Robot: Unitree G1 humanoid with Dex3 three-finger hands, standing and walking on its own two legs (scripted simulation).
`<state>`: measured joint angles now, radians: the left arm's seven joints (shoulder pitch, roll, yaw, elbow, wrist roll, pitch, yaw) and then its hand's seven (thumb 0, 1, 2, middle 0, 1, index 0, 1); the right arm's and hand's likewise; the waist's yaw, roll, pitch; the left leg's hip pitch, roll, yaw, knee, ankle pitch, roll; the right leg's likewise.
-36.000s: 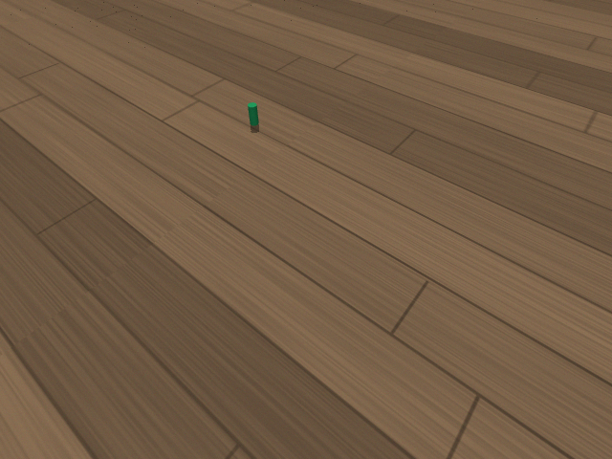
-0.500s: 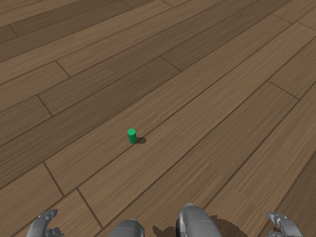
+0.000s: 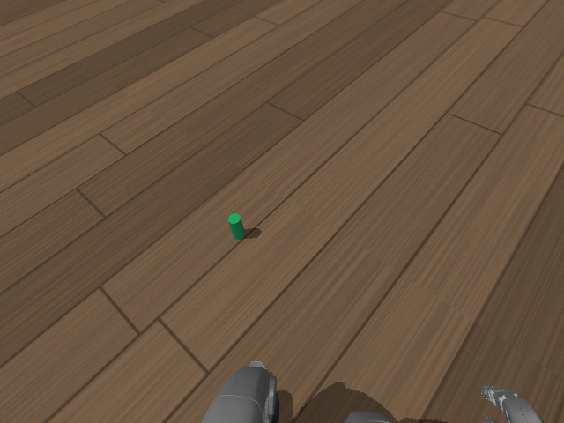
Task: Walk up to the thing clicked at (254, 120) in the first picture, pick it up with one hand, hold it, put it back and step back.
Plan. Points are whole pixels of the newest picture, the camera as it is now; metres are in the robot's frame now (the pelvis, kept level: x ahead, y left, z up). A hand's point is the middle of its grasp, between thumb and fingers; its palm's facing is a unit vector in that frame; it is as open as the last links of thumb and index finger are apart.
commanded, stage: step back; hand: left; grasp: from above
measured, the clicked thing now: (236, 226) +0.86 +0.30 -0.70
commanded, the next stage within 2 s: stand in 1.48 s
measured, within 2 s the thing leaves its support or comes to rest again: neither
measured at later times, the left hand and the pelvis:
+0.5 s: hand out of the picture -0.07 +0.28 -0.15, palm faces +0.10 -0.94 -0.34, open 7.4 cm; pelvis -0.16 +0.01 +0.01, yaw +5 degrees
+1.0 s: hand out of the picture -0.15 +0.27 -0.14, palm faces +0.03 -0.93 -0.36, open 7.4 cm; pelvis -0.21 +0.00 +0.01, yaw +2 degrees
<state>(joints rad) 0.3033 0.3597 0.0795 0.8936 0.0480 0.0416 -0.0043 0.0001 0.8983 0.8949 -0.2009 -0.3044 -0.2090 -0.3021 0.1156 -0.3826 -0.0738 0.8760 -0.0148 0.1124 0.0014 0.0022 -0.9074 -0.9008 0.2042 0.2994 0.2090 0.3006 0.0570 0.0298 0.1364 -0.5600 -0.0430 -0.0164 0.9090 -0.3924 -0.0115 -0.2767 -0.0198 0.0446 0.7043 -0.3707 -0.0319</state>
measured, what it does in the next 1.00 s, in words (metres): walks backwards: left foot, then right foot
